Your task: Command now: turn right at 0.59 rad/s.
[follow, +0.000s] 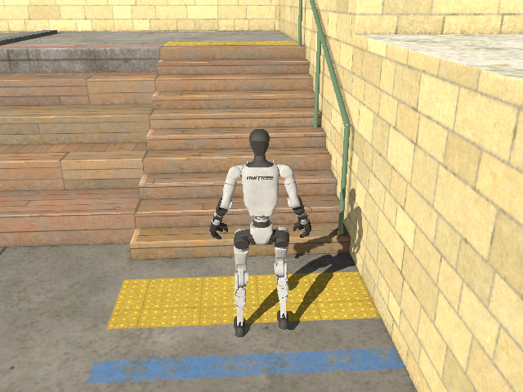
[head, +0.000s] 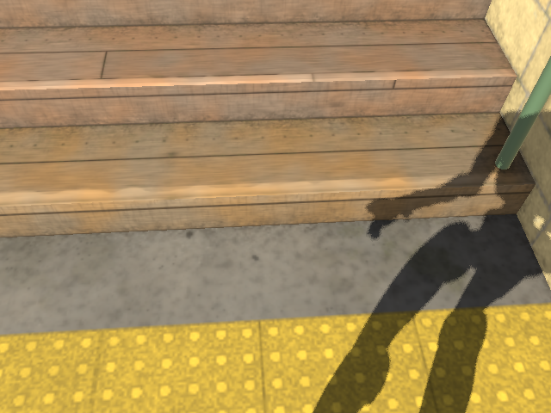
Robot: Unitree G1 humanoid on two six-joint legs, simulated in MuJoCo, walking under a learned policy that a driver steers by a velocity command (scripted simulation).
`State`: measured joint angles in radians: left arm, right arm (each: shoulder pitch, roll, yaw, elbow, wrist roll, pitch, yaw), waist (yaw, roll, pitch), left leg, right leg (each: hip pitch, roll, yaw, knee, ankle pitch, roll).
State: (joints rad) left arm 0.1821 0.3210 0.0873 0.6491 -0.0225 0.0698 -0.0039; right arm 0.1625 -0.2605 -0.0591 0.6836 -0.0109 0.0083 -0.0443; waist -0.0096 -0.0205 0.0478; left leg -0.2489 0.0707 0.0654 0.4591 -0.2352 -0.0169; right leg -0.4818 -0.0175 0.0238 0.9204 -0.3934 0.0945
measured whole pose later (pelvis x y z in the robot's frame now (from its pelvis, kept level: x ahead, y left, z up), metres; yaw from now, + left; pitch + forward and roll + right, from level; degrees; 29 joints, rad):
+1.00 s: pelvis +0.02 -0.03 -0.01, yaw -9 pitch -1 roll +0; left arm 0.19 0.22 0.04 0.81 0.01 0.02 0.02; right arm 0.21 -0.23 -0.02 0.81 -0.01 -0.02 -0.02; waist 0.00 0.00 0.03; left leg -0.21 0.02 0.00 0.53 -0.30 -0.02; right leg -0.23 0.04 0.05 0.55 -0.29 -0.02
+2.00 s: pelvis +0.29 -0.08 -0.02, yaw -8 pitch +1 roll -1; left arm -0.02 0.25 0.04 0.81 -0.02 -0.10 -0.04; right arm 0.45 -0.24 -0.03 0.99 0.02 -0.07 -0.01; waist -0.05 0.01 0.05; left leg -0.10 0.01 -0.06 0.96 -0.48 0.02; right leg -0.47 0.04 -0.06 0.57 -0.13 -0.07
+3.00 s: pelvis +0.78 -0.12 +0.00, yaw -8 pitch +0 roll +0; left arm 0.20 0.20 0.02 0.94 0.04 -0.08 0.02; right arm 0.33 -0.21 -0.04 1.00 -0.03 -0.07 0.01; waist -0.01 0.03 0.00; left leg -0.35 -0.01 0.03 1.09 -0.41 0.07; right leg -0.29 0.03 -0.09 0.50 -0.22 -0.09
